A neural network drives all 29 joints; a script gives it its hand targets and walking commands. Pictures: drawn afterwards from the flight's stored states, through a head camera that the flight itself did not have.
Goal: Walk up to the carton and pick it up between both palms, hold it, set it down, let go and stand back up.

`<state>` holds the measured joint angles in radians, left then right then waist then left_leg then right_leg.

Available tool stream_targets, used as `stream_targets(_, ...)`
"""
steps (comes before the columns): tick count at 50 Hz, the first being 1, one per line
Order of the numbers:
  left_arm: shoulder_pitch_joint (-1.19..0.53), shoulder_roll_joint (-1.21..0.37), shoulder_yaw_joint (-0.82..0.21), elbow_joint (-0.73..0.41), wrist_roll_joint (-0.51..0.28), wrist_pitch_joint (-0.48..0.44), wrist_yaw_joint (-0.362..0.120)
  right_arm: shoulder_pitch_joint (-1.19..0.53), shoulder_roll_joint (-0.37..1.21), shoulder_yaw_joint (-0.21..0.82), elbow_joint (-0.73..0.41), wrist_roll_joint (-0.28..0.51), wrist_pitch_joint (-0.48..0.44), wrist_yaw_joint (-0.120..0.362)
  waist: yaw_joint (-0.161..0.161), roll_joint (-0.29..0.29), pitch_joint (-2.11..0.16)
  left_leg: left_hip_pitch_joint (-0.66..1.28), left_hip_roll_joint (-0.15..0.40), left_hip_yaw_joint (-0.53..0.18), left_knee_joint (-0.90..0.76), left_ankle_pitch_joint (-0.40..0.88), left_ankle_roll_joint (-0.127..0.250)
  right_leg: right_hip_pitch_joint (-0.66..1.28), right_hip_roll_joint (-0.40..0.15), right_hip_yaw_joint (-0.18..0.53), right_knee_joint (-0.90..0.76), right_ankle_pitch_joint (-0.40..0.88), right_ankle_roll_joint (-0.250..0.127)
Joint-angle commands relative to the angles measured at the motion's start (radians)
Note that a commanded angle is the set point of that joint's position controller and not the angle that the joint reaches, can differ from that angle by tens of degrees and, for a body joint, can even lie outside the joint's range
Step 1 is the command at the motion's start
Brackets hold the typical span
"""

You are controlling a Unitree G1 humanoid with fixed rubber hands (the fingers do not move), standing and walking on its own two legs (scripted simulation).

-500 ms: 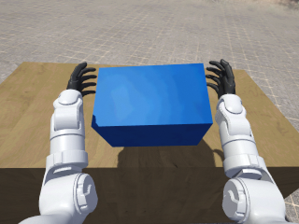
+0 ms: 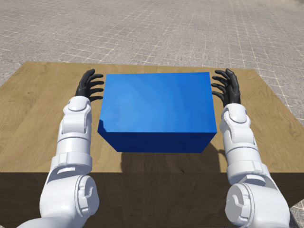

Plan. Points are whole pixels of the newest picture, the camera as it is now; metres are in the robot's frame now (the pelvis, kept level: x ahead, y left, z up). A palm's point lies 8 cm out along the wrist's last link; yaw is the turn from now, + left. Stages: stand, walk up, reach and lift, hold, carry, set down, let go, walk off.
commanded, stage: set down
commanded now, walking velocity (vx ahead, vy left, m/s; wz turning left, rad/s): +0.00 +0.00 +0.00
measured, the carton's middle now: (157, 116) +0.45 +0.00 +0.07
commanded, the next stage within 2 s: none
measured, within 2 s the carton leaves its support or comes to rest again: neither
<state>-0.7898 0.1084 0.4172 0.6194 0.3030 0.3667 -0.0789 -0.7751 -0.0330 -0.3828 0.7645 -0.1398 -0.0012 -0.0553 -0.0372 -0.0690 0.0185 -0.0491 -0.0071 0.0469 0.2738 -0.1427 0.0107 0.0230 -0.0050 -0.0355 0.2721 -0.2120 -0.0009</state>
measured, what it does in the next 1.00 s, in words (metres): stands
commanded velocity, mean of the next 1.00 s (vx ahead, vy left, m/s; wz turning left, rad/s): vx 0.00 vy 0.00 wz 0.00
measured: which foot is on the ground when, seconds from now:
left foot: down 0.00-1.00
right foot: down 0.00-1.00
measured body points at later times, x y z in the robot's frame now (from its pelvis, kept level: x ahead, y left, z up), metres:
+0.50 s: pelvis +0.00 +0.00 +0.00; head +0.00 +0.03 +0.45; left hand +0.44 +0.19 +0.15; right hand +0.41 -0.19 +0.16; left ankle +0.01 +0.11 -0.75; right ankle -0.03 -0.11 -0.75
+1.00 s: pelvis +0.01 +0.01 +0.00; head +0.05 +0.02 +0.45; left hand +0.47 +0.19 +0.12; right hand +0.43 -0.19 +0.12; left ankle +0.01 +0.11 -0.75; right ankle -0.03 -0.11 -0.75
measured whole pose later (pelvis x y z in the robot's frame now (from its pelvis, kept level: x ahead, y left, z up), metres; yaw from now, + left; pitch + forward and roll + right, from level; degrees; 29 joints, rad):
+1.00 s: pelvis +0.01 +0.01 +0.00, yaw -2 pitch +5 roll +0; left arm -0.92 0.13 0.48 0.95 0.28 0.12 -0.06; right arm -0.78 0.04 -0.61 0.77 -0.34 -0.05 -0.02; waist 0.00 -0.04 -0.03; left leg -0.23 0.00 0.08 0.29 -0.14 0.02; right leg -0.18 -0.01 -0.01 0.30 -0.21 0.01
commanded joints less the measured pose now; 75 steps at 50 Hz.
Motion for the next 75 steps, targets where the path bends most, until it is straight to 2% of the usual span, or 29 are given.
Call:
stream_targets(1, -0.633, -0.396, -0.275, -0.083, -0.088, -0.106, -0.156, -0.541, 0.374, 0.245, -0.079, -0.032, -0.032, 0.141, -0.014, 0.071, -0.408, 0.223, -0.007, 0.052, 0.021, 0.276, -0.04, 0.002, 0.007, -0.07, 0.007, 0.381, 0.072)
stream_targets(5, -0.639, -0.401, -0.257, -0.045, -0.083, -0.126, -0.158, -0.555, 0.386, 0.215, -0.103, -0.062, -0.041, 0.141, -0.014, 0.063, -0.422, 0.224, -0.005, 0.053, 0.02, 0.283, -0.038, -0.01, 0.007, -0.075, 0.006, 0.368, 0.077)
stream_targets(9, -0.665, -0.41, -0.254, -0.022, -0.08, -0.159, -0.143, -0.563, 0.396, 0.198, -0.093, -0.076, -0.056, 0.149, -0.003, 0.087, -0.467, 0.26, 0.001, 0.052, 0.036, 0.333, -0.049, -0.047, 0.01, -0.079, 0.005, 0.352, 0.071)
stream_targets(14, -0.668, -0.401, -0.223, 0.03, -0.061, -0.182, -0.131, -0.569, 0.401, 0.163, -0.078, -0.109, -0.058, 0.165, 0.016, 0.079, -0.477, 0.241, 0.008, 0.063, 0.027, 0.297, -0.04, -0.067, 0.01, -0.08, 0.001, 0.306, 0.07)
stream_targets(19, -0.674, -0.389, -0.184, 0.079, -0.052, -0.192, -0.132, -0.581, 0.412, 0.146, -0.075, -0.136, -0.054, 0.175, 0.035, 0.053, -0.477, 0.203, 0.007, 0.069, 0.014, 0.264, -0.024, -0.062, 0.003, -0.074, 0.006, 0.317, 0.078)
stream_targets(26, -0.698, -0.383, -0.167, 0.116, -0.047, -0.218, -0.129, -0.564, 0.435, 0.121, -0.054, -0.16, -0.046, 0.181, 0.026, 0.067, -0.505, 0.202, 0.008, 0.073, 0.023, 0.288, -0.018, -0.072, -0.003, -0.066, 0.022, 0.374, 0.085)
stream_targets(32, -0.713, -0.415, -0.205, 0.13, -0.066, -0.25, -0.118, -0.551, 0.437, 0.096, -0.034, -0.182, -0.068, 0.181, 0.013, 0.119, -0.568, 0.299, 0.021, 0.063, 0.077, 0.436, -0.049, -0.16, 0.005, -0.081, 0.021, 0.386, 0.068)
stream_targets(35, -0.699, -0.42, -0.204, 0.154, -0.063, -0.26, -0.117, -0.543, 0.438, 0.089, -0.015, -0.194, -0.076, 0.181, 0.012, 0.117, -0.575, 0.324, 0.027, 0.061, 0.097, 0.491, -0.057, -0.184, 0.011, -0.082, 0.018, 0.399, 0.067)
stream_targets(40, -0.685, -0.412, -0.175, 0.2, -0.063, -0.268, -0.127, -0.564, 0.452, 0.098, -0.023, -0.189, -0.077, 0.182, 0.028, 0.085, -0.568, 0.26, 0.023, 0.06, 0.094, 0.474, -0.041, -0.153, 0.007, -0.077, 0.035, 0.444, 0.074)
stream_targets(47, -0.71, -0.402, -0.164, 0.235, -0.07, -0.322, -0.122, -0.574, 0.483, 0.108, -0.031, -0.205, -0.098, 0.189, 0.048, 0.07, -0.656, 0.22, 0.026, 0.06, 0.105, 0.486, -0.025, -0.15, -0.002, -0.068, 0.063, 0.501, 0.079)
stream_targets(49, -0.713, -0.4, -0.153, 0.275, -0.064, -0.335, -0.122, -0.574, 0.49, 0.098, -0.017, -0.216, -0.099, 0.189, 0.05, 0.065, -0.647, 0.203, 0.026, 0.063, 0.101, 0.47, -0.02, -0.156, -0.005, -0.067, 0.066, 0.505, 0.082)
stream_targets(57, -0.724, -0.372, -0.101, 0.356, -0.057, -0.354, -0.141, -0.584, 0.495, 0.061, -0.02, -0.243, -0.078, 0.189, 0.047, 0.045, -0.612, 0.114, 0.016, 0.067, 0.071, 0.365, 0.005, -0.138, -0.019, -0.057, 0.083, 0.488, 0.095)
stream_targets(61, -0.75, -0.361, -0.094, 0.367, -0.054, -0.37, -0.141, -0.575, 0.496, 0.036, 0.001, -0.253, -0.07, 0.191, 0.036, 0.065, -0.61, 0.122, 0.019, 0.067, 0.067, 0.339, 0.004, -0.171, -0.023, -0.054, 0.075, 0.455, 0.091)
stream_targets(64, -0.745, -0.363, -0.088, 0.377, -0.043, -0.375, -0.14, -0.56, 0.494, 0.019, 0.011, -0.262, -0.067, 0.194, 0.034, 0.08, -0.604, 0.159, 0.023, 0.064, 0.073, 0.355, -0.002, -0.215, -0.02, -0.063, 0.065, 0.418, 0.088)
stream_targets(69, -0.733, -0.357, -0.074, 0.388, -0.036, -0.38, -0.135, -0.562, 0.484, 0.004, 0.008, -0.271, -0.065, 0.203, 0.044, 0.074, -0.606, 0.172, 0.027, 0.066, 0.084, 0.378, -0.001, -0.257, -0.013, -0.068, 0.057, 0.375, 0.082)
stream_targets(75, -0.717, -0.35, -0.05, 0.409, -0.015, -0.386, -0.134, -0.543, 0.477, -0.024, 0.024, -0.286, -0.06, 0.21, 0.043, 0.065, -0.585, 0.185, 0.032, 0.06, 0.085, 0.381, 0.004, -0.299, -0.012, -0.073, 0.047, 0.335, 0.08)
